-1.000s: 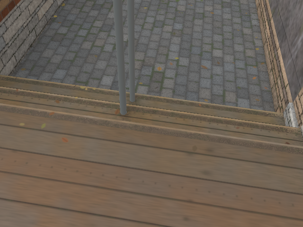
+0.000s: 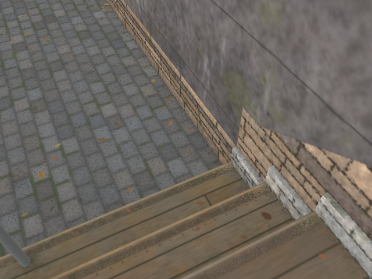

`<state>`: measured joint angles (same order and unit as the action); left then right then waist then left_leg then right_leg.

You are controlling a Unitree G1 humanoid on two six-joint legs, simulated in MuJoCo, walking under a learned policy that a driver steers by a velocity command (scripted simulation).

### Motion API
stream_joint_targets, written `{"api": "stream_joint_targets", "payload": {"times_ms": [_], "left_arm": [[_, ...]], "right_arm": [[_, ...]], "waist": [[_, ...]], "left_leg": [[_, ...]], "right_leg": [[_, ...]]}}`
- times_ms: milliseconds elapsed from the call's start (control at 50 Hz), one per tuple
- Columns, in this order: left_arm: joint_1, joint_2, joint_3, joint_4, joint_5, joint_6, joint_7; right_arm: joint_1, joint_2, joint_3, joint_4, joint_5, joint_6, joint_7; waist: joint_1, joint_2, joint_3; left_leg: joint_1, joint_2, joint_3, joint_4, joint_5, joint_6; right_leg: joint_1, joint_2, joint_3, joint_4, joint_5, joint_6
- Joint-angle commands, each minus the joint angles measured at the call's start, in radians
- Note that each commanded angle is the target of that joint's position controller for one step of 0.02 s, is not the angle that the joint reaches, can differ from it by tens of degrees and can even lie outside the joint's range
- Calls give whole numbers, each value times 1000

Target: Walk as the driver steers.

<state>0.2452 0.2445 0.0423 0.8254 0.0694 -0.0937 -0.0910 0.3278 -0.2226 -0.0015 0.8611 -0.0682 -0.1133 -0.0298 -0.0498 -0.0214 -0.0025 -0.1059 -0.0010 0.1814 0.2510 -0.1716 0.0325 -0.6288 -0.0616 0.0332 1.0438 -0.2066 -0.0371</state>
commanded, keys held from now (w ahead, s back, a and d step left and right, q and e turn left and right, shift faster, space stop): w+e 0.16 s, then w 0.38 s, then q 0.46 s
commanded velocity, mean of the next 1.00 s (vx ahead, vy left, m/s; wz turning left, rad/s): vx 0.37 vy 0.00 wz -0.08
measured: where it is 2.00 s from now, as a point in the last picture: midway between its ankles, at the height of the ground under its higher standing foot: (159, 252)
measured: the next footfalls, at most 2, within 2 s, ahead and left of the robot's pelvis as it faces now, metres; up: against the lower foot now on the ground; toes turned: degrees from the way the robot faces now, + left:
right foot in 0.24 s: +0.27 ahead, -0.11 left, +0.00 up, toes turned -12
left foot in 0.76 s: +0.48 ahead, +0.05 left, +0.00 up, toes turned -8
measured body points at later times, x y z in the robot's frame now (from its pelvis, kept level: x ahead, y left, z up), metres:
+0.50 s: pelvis +0.24 -0.05 +0.00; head +0.25 -0.07 +0.45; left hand +0.31 +0.22 -0.12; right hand +0.32 -0.32 -0.13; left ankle +0.36 +0.11 -0.69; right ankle +0.23 -0.10 -0.75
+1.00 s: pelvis +0.41 -0.01 -0.01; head +0.45 +0.01 +0.43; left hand +0.63 +0.24 -0.11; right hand +0.49 -0.29 -0.12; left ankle +0.44 +0.05 -0.75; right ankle +0.48 -0.14 -0.67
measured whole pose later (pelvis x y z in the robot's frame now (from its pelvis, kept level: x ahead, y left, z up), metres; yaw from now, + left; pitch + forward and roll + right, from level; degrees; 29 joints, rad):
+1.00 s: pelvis +0.41 -0.01 -0.01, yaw +1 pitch -1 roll -1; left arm 0.00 0.27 0.04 0.71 0.04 0.03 0.02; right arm 0.28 -0.27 -0.05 0.70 -0.02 -0.01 -0.03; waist -0.05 -0.02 0.11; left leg -0.28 -0.13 -0.11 0.54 -0.23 0.09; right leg -0.64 0.00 0.01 1.09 -0.23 0.01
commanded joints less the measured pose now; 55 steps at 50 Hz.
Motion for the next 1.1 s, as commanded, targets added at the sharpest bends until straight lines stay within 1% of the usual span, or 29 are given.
{"api": "stream_joint_targets", "payload": {"times_ms": [20,40,100,180,220,240,260,280,300,320,360,420,460,500,520,580,620,680,740,780,800,820,840,860,880,920,980,1020,1100], "left_arm": [[-115,12,8,-118,-76,38,23],[-117,-9,-4,-129,-78,60,33],[-163,13,0,-152,-57,105,44],[-187,67,21,-174,-20,108,47],[54,101,45,-94,-22,86,63],[242,165,68,-48,-12,73,81],[222,289,89,-51,-33,73,95],[248,261,95,-49,-54,84,100],[170,213,78,-45,-54,89,111],[117,157,62,-45,-57,86,108],[61,107,49,-31,-62,56,110],[60,116,46,0,-76,16,100],[72,117,41,7,-78,14,105],[105,137,50,24,-77,9,106],[99,138,53,14,-69,7,107],[158,108,42,45,-63,5,111],[184,83,34,61,-57,1,120],[162,112,45,50,-30,3,139],[108,106,42,18,-31,25,160],[-43,148,47,-51,-35,46,150],[-115,170,53,-94,-56,48,139],[-81,106,35,-151,-42,45,132],[-81,119,33,-157,-19,39,150],[-34,120,19,-150,-30,39,144],[-91,147,27,-138,-34,42,134],[-128,153,34,-142,-39,87,118],[-210,74,9,-166,-18,149,102],[-133,89,14,-129,-9,150,91],[-224,129,16,-177,-18,115,101]], "right_arm": [[15,-151,-49,-18,72,-12,28],[1,-153,-50,-17,85,-6,41],[17,-157,-57,-8,65,-1,32],[41,-211,-80,4,48,28,14],[44,-221,-78,-6,49,53,10],[70,-172,-60,-29,42,56,14],[174,-54,-32,-73,54,58,38],[53,-160,-55,-73,41,57,38],[-31,-169,-55,-100,57,47,46],[-50,-162,-51,-97,51,43,49],[6,-146,-46,-69,19,73,47],[9,-122,-42,-62,13,110,51],[-120,-126,-50,-113,27,123,68],[-158,-87,-39,-125,17,126,77],[-152,-99,-46,-113,29,122,75],[-166,-135,-63,-109,13,131,68],[-227,-130,-69,-130,26,124,70],[-191,-148,-77,-126,23,120,64],[-219,-153,-82,-153,10,88,63],[41,-163,-93,-85,22,75,62],[196,-212,-118,-61,47,69,52],[150,-289,-121,-91,78,73,44],[26,-270,-108,-175,86,75,37],[-93,-275,-107,-242,51,93,17],[-123,-236,-99,-268,38,101,-5],[-158,-199,-89,-263,39,89,-10],[-104,-209,-95,-247,62,84,-15],[-148,-213,-91,-288,46,91,-15],[-213,-235,-91,-337,40,116,-37]], "waist": [[42,-6,71],[56,65,65],[44,164,81],[45,120,62],[140,65,-74],[202,-50,-203],[111,-252,-288],[184,-73,-275],[155,-43,-134],[119,-3,-66],[48,3,-29],[21,-7,-6],[43,-4,54],[58,-48,25],[60,-35,-10],[66,-38,33],[83,-56,77],[77,-94,52],[78,-57,63],[-52,-30,-59],[-166,154,-100],[-94,396,-108],[-30,217,-26],[34,135,-88],[43,27,-21],[73,72,-5],[60,76,-22],[89,62,-110],[87,113,-106]], "left_leg": [[-65,255,-53,-79,413,113],[-117,231,9,-60,405,86],[-127,248,25,-58,240,64],[52,284,41,83,517,58],[53,248,73,407,671,29],[-152,217,84,721,355,-3],[-542,34,-3,1022,-428,-56],[-627,39,-174,1080,-380,-56],[-663,89,-188,1044,-290,-43],[-600,120,-192,948,-218,-34],[-429,149,-208,835,-153,-35],[-410,144,-206,751,-80,-33],[-458,118,-209,621,16,-52],[-393,70,-174,585,122,-51],[-348,37,-149,611,195,-48],[-474,55,-203,715,185,-30],[-520,10,-267,610,313,0],[-521,-2,-274,642,232,29],[-488,4,-233,597,94,31],[-73,-55,-172,462,74,66],[165,-7,-244,314,402,119],[261,190,-655,175,533,212],[167,231,-713,163,729,207],[88,286,-841,98,417,264],[-40,271,-805,67,332,226],[-154,181,-677,72,334,169],[-137,97,-566,139,448,101],[-161,73,-543,217,524,59],[-172,58,-631,268,541,22]], "right_leg": [[1,-2,-50,-136,152,12],[56,3,-72,-219,219,3],[126,9,-100,-323,230,-18],[167,69,-144,-408,35,-77],[452,147,-149,-518,9,-120],[733,-26,83,-558,-81,-167],[968,-312,629,-705,-125,-317],[928,-308,678,-794,-167,-327],[816,-277,506,-799,-124,-311],[680,-235,408,-815,-19,-279],[513,-169,264,-859,141,-225],[468,-125,192,-906,161,-207],[465,-96,147,-924,221,-176],[461,-73,70,-894,375,-148],[450,-54,35,-861,384,-141],[547,-132,56,-772,572,-159],[587,-112,10,-718,593,-142],[649,-163,-1,-603,704,-150],[629,-176,-9,-461,688,-126],[397,-90,-106,-104,712,-67],[172,42,-209,331,442,10],[-122,169,-172,583,-350,59],[-207,94,-29,551,-317,46],[-183,83,11,476,-222,50],[-131,25,40,319,-137,50],[10,27,14,141,-91,68],[43,80,-60,-5,15,54],[97,90,-86,84,227,26],[72,112,-96,115,149,44]]}}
